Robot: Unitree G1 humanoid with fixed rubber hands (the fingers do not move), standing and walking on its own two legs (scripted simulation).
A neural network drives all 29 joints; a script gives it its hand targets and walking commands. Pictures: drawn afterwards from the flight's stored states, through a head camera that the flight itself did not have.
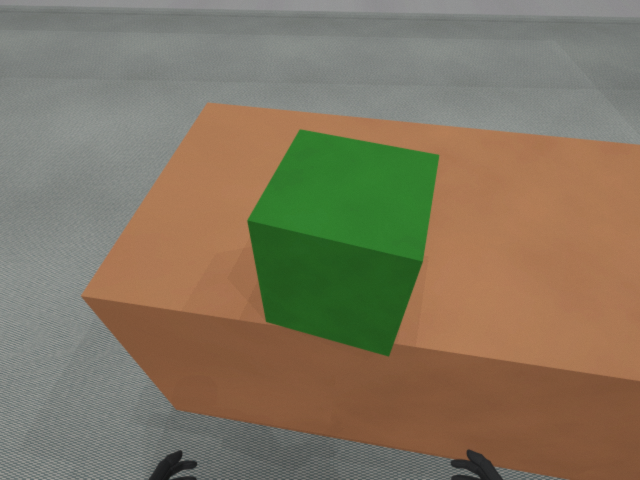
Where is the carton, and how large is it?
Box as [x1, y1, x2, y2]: [247, 129, 438, 355]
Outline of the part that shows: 300,129 247,220 266,321 388,355 422,262 438,155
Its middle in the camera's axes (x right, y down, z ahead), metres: +0.04 +0.01 +0.61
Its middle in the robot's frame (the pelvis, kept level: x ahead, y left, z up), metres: +0.45 -0.04 +0.01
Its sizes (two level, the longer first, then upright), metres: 0.210 0.200 0.250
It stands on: a pedestal, 0.64 m high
